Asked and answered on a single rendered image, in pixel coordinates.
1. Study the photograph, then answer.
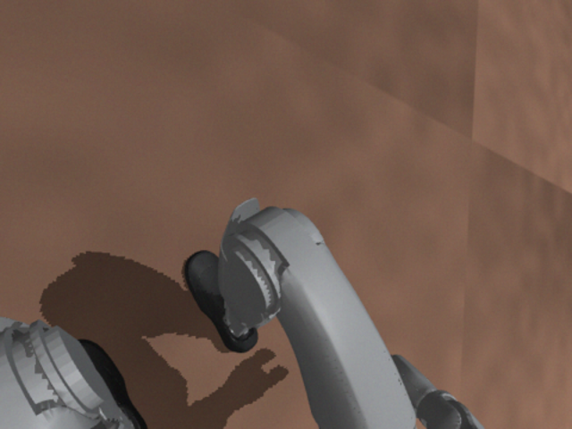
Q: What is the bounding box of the right robot hand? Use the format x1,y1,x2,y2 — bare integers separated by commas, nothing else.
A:
391,355,438,418

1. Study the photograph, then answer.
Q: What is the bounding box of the right robot arm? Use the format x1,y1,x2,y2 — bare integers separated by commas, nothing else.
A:
416,390,484,429

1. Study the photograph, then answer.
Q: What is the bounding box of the left robot foot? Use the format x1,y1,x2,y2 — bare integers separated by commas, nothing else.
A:
78,340,147,429

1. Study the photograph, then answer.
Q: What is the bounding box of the right robot foot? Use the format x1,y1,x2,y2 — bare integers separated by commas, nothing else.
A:
184,250,258,353

